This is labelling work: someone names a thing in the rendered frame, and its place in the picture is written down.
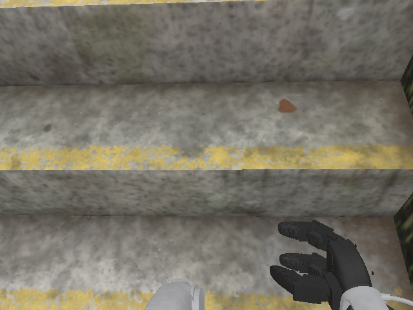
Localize robot left thigh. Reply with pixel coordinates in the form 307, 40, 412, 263
144, 282, 205, 310

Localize robot right hand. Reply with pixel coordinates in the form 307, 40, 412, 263
270, 220, 374, 310

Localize robot right forearm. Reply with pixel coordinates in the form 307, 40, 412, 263
339, 286, 394, 310

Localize robot left shin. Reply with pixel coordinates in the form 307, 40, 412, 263
172, 278, 192, 286

